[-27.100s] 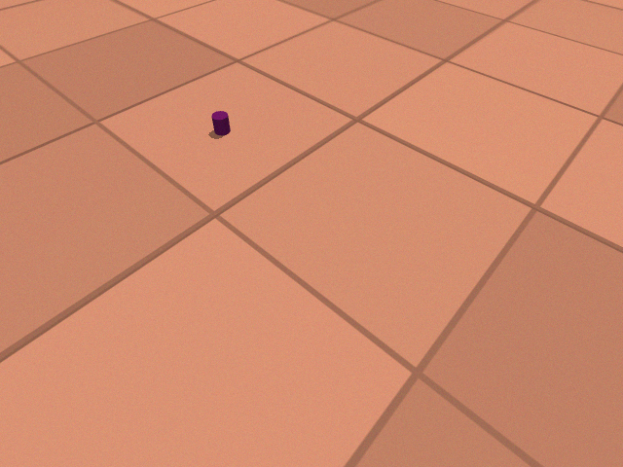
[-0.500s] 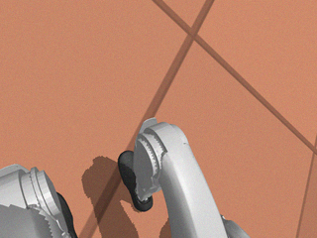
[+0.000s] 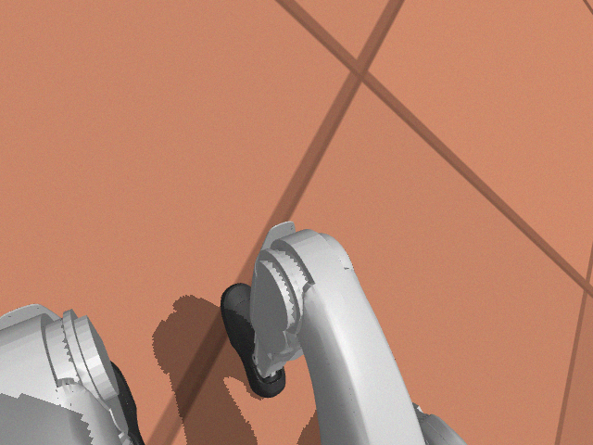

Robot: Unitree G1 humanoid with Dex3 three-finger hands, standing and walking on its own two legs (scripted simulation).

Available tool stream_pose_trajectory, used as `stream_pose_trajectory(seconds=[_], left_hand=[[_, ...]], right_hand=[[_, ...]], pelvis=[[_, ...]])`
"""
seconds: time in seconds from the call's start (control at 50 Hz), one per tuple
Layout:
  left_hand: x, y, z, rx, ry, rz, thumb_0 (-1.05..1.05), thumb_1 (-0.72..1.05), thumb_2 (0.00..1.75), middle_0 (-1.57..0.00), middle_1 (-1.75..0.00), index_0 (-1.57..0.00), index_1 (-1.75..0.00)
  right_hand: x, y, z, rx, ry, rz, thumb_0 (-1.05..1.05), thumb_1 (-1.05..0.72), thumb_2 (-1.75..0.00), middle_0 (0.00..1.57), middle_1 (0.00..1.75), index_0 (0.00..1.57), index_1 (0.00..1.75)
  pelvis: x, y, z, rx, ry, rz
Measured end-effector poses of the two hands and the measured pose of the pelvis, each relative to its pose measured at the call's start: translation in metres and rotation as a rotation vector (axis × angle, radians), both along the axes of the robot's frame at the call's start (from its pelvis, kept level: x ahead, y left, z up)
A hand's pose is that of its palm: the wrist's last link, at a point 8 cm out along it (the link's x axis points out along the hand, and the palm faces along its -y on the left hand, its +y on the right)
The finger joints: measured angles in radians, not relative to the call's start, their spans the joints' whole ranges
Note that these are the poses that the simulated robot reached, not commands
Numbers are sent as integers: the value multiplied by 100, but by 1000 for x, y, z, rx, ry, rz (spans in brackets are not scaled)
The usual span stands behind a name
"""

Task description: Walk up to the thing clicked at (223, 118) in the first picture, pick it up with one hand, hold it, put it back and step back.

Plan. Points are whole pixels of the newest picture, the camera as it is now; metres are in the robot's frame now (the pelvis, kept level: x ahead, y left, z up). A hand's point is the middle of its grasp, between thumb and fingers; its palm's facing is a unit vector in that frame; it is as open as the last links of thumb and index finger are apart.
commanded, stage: withdraw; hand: left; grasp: from above
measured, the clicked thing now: out of the picture +0.52 +0.30 -0.26
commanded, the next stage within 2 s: home in 0.82 s
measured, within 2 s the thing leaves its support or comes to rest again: neither
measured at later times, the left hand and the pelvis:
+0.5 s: hand out of the picture +0.48 +0.32 -0.04, palm faces -0.49 -0.11 -0.87, open 14.1 cm; pelvis -0.01 -0.01 +0.07, yaw +6 degrees
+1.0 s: hand out of the picture +0.50 +0.31 -0.10, palm faces -0.36 -0.06 -0.93, open 14.0 cm; pelvis -0.01 +0.00 +0.04, yaw +6 degrees
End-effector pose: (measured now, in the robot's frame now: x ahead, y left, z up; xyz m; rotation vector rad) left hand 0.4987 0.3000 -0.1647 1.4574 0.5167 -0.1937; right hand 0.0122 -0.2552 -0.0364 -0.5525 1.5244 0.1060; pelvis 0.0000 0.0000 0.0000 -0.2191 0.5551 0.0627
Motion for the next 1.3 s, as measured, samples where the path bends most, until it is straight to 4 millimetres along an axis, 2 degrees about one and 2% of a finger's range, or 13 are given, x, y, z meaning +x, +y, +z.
stream_pose_trajectory(seconds=[0.06, 0.14, 0.24, 0.34, 0.44, 0.54, 0.66, 0.78, 0.88, 0.98, 1.12, 1.2, 1.3], left_hand=[[4, 4, 10, 12, -49, 8, 0, -53, 103, -9, -105, -8, -105], [7, 7, 37, 48, -105, 4, 0, -55, 102, -9, -104, -8, -105], [9, 17, 93, 93, -137, 39, 0, -57, 102, -10, -104, -8, -105], [5, 25, 150, 111, -76, 90, 0, -57, 104, -10, -104, -7, -106], [-2, 23, 182, 74, 30, 92, 0, -56, 104, -10, -105, -7, -107], [-9, 14, 180, 27, 87, 28, 0, -54, 104, -10, -104, -8, -106], [-17, 3, 148, 7, 86, -62, 0, -54, 104, -11, -104, -9, -106], [-18, 0, 115, 23, 32, -93, 0, -55, 105, -11, -104, -8, -106], [-10, 4, 106, 49, -20, -49, 0, -56, 104, -11, -103, -8, -106], [3, 7, 122, 67, -69, 3, 0, -55, 102, -12, -102, -10, -103], [9, 8, 165, 38, -62, 81, 0, -35, 95, -19, -84, -17, -86], [-8, 7, 187, -53, -24, 134, 0, -16, 93, -21, -72, -19, -74], [-52, 8, 218, -210, -16, 203, 0, 13, 92, -23, -60, -20, -61]], right_hand=[[0, 0, 0, 6, 0, -13, 0, -91, -90, 20, 30, 20, 30], [5, -2, -4, 32, -5, -43, 0, -91, -90, 20, 30, 20, 30], [27, -5, -10, 69, -52, -85, 0, -92, -90, 20, 30, 20, 30], [54, -7, -7, 90, -125, -100, 0, -92, -90, 20, 30, 20, 30], [67, -10, 7, 70, -174, -89, 0, -92, -90, 20, 30, 20, 30], [60, -21, 22, -2, -160, -72, 0, -92, -90, 20, 30, 20, 30], [36, -34, 29, -93, -99, -77, 0, -92, -90, 20, 30, 20, 30], [13, -32, 18, -115, -48, -112, 0, -92, -90, 20, 30, 20, 30], [4, -18, 3, -74, -36, -146, 0, -92, -90, 20, 30, 20, 30], [5, -3, -7, -16, -46, -174, 0, -92, -90, 20, 30, 20, 30], [20, 6, -2, 41, -80, -209, 0, -90, -89, 20, 30, 20, 30], [34, 4, 12, 58, -106, -220, 0, -90, -89, 20, 30, 20, 30], [61, -2, 39, 64, -153, -202, 1, -90, -89, 20, 30, 20, 30]], pelvis=[[1, -1, 1, 4, 10, 2], [5, -2, 5, 18, 38, 7], [9, -3, 20, 42, 74, 20], [6, -3, 43, 63, 79, 34], [-2, -4, 63, 78, 66, 49], [-9, -7, 71, 82, 55, 56], [-14, -8, 62, 75, 53, 57], [-14, -6, 44, 67, 54, 56], [-12, -5, 35, 71, 64, 53], [-7, -5, 35, 76, 83, 51], [0, -4, 54, 81, 106, 49], [3, -2, 75, 84, 110, 53], [5, 0, 108, 90, 99, 62]])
